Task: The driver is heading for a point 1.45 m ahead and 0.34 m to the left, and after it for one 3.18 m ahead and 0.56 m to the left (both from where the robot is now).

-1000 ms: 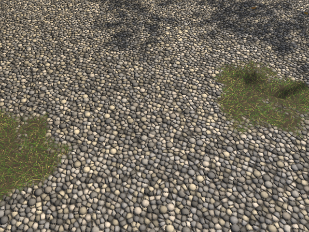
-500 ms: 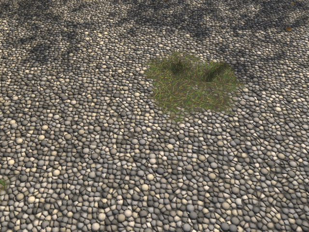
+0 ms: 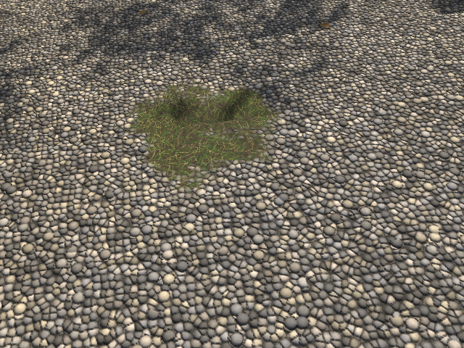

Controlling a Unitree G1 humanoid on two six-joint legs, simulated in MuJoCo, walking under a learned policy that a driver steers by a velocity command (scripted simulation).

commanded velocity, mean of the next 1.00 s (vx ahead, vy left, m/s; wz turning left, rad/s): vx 0.37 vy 0.00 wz -0.04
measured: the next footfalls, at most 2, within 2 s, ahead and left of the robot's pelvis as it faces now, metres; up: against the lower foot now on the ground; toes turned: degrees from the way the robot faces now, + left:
left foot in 0.34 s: +0.10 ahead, +0.13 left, +0.00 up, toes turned +1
right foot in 0.84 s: +0.45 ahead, -0.10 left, +0.00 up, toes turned -2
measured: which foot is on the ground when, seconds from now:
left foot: up 0.00-0.32, down 0.34-0.84, up 0.86-1.00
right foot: down 0.00-0.34, up 0.36-0.82, down 0.84-1.00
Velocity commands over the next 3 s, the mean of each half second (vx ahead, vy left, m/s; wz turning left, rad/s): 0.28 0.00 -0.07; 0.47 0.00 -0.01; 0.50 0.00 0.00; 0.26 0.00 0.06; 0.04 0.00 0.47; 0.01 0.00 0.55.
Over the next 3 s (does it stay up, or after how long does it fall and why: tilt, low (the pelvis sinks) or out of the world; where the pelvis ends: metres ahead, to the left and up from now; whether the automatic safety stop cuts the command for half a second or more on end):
stays up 0.86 0.04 0.01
